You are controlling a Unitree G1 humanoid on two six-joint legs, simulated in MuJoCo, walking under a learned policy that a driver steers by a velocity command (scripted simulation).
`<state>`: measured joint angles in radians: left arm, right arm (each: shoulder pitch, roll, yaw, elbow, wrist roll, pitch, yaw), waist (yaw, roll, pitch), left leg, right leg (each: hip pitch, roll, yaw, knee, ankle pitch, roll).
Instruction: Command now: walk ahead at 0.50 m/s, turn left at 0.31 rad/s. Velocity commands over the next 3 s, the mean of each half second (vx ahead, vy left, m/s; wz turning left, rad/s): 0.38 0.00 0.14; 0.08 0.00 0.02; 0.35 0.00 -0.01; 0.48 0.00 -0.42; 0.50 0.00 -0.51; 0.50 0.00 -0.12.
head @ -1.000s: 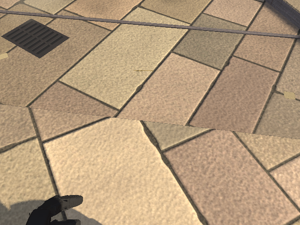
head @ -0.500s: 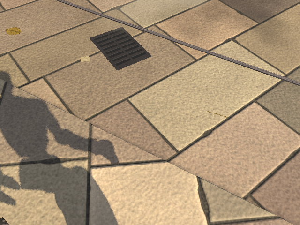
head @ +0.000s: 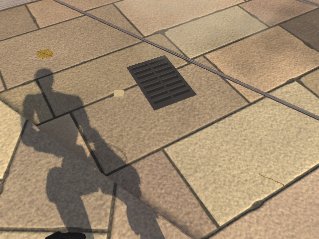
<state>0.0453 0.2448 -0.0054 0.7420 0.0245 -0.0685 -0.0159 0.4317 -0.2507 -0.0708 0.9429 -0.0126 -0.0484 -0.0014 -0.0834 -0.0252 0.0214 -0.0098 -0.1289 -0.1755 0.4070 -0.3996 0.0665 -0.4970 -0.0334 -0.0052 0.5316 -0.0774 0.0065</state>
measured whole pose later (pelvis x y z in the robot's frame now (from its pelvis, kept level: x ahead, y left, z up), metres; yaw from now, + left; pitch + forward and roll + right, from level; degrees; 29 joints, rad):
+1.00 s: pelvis +0.28 +0.00 +0.02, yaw +3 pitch -2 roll +0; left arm 0.30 0.19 -0.01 1.04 0.02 0.00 0.02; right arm 0.21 -0.20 -0.01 1.05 0.00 0.02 -0.03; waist -0.01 0.01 -0.01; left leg -0.25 -0.05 0.05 0.37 -0.12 0.07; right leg -0.14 0.01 0.00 0.42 -0.26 -0.01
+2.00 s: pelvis +0.75 -0.02 -0.14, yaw -15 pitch +2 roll -1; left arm 0.21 0.24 0.06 0.93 -0.02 -0.06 -0.03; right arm 0.37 -0.19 -0.01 0.97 0.05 -0.12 -0.01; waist -0.02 -0.03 0.04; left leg -0.48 0.01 -0.06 1.82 -0.62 -0.03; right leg -0.36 0.11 -0.02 0.54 -0.22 -0.10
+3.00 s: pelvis +1.30 -0.23 -0.12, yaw -32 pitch +3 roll +0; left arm 0.35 0.24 0.07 0.87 -0.01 -0.08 -0.01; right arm 0.12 -0.28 -0.07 0.83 0.01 -0.09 0.00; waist 0.05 0.04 -0.02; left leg -0.68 0.12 -0.02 0.91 -0.13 0.01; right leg -0.13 0.05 -0.04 0.26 -0.19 -0.06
